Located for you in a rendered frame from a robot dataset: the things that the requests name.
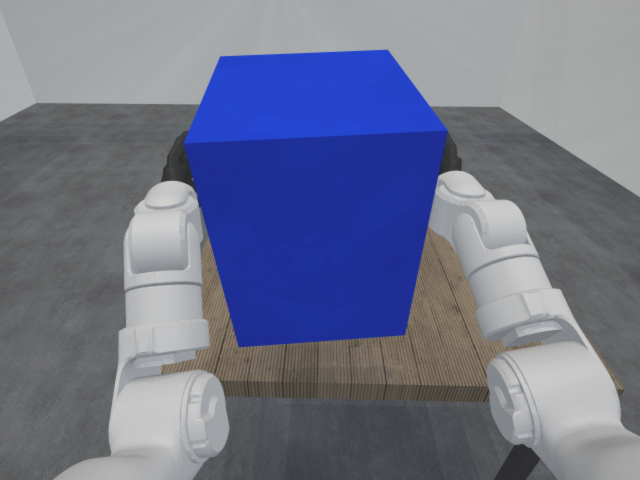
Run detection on right robot forearm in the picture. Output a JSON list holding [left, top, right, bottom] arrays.
[[428, 171, 621, 420]]

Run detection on carton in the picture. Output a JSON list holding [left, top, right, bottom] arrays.
[[184, 50, 448, 347]]

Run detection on robot right hand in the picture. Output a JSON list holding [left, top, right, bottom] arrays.
[[438, 132, 462, 176]]

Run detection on table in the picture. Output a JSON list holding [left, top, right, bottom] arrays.
[[161, 224, 625, 480]]

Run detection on left robot upper arm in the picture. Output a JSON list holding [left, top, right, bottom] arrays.
[[53, 369, 229, 480]]

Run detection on right robot upper arm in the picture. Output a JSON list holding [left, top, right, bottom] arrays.
[[487, 340, 640, 480]]

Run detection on left robot forearm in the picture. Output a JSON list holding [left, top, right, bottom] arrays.
[[109, 181, 210, 449]]

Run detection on robot left hand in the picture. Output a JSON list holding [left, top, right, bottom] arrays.
[[161, 130, 201, 207]]

